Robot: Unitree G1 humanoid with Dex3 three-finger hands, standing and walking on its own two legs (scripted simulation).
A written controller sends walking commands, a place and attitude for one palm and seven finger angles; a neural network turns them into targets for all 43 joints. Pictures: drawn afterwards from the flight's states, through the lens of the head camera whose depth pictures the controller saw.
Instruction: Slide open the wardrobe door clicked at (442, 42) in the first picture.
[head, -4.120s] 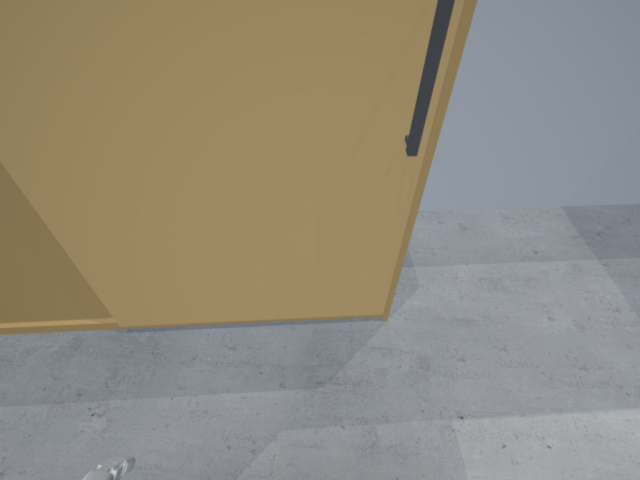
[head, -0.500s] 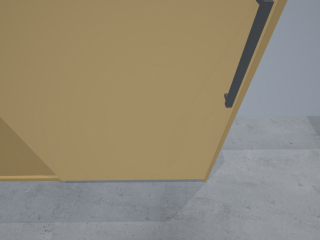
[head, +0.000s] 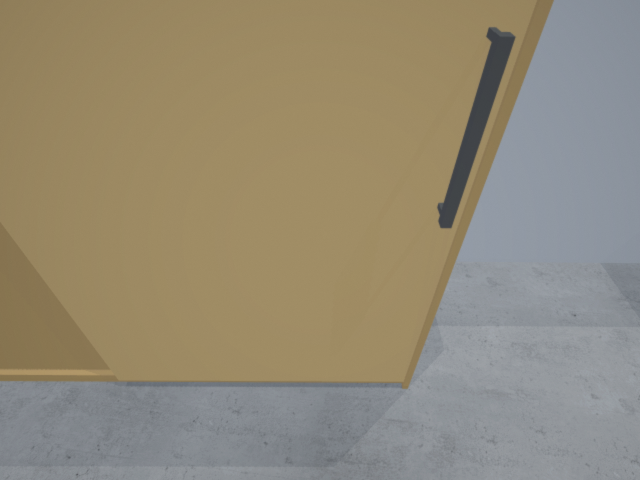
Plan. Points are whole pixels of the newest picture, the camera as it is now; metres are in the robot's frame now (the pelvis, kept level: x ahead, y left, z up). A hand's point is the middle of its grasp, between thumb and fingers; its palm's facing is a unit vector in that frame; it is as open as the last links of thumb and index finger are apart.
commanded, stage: come to a stop and stand still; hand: right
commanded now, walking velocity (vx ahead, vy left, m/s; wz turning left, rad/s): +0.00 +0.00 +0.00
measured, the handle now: (466, 141) +0.59 -0.19 +0.17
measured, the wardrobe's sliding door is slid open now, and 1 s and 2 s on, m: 0.00 0.00 0.00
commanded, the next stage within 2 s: look again from close up in 0.20 s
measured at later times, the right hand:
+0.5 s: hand out of the picture +0.03 -0.24 -0.15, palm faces -0.01 +0.95 -0.31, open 7.4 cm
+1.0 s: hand out of the picture +0.05 -0.23 -0.15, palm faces -0.02 +0.96 -0.28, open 7.4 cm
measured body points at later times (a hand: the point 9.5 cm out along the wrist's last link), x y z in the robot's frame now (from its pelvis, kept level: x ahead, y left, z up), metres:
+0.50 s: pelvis -0.02 -0.02 +0.01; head -0.03 -0.01 +0.46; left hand +0.03 +0.26 -0.13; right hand +0.03 -0.29 -0.13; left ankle +0.04 +0.11 -0.73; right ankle +0.02 -0.12 -0.73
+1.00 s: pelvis +0.00 -0.01 +0.01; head +0.00 -0.01 +0.46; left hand +0.05 +0.25 -0.13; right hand +0.05 -0.28 -0.13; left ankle +0.04 +0.11 -0.73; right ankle +0.02 -0.12 -0.73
